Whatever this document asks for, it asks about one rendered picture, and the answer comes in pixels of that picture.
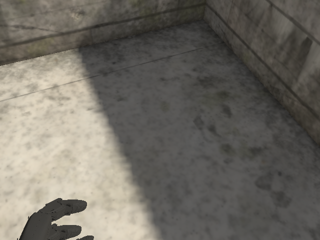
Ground robot left hand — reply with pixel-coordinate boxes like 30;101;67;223
17;198;94;240

